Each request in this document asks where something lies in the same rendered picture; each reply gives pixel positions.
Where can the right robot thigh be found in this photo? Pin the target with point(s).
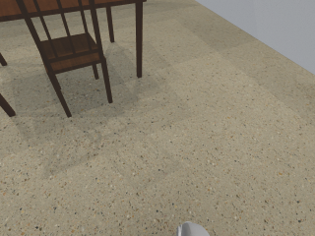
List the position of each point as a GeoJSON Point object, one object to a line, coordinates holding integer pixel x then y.
{"type": "Point", "coordinates": [191, 229]}

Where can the chair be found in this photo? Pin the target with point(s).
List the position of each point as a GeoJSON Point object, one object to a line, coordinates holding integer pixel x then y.
{"type": "Point", "coordinates": [71, 52]}

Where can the table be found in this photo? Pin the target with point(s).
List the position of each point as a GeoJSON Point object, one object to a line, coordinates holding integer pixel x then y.
{"type": "Point", "coordinates": [10, 11]}

